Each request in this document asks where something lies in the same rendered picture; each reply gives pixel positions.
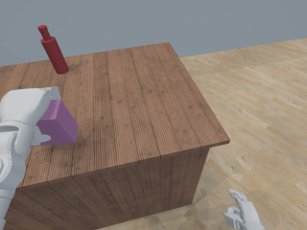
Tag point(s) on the sponge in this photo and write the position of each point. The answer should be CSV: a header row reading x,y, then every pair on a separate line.
x,y
58,123

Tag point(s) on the left robot forearm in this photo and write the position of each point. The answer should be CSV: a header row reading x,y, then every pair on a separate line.
x,y
15,144

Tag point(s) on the right robot hand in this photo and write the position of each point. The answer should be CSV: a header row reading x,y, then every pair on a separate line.
x,y
236,218

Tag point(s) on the table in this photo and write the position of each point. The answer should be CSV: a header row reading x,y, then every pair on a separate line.
x,y
144,134

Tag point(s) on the left robot hand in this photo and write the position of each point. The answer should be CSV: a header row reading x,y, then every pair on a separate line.
x,y
27,106

